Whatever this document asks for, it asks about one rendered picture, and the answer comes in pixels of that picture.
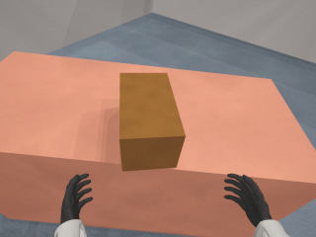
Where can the robot left hand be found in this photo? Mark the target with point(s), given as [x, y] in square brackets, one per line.
[71, 205]

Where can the pedestal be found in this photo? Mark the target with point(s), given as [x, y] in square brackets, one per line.
[59, 117]

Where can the right robot forearm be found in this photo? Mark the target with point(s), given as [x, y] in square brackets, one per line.
[269, 228]

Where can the carton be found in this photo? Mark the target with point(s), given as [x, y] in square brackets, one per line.
[151, 133]

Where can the robot right hand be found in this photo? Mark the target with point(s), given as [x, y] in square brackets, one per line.
[250, 198]

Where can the left robot forearm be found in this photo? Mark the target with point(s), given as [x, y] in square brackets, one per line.
[71, 228]

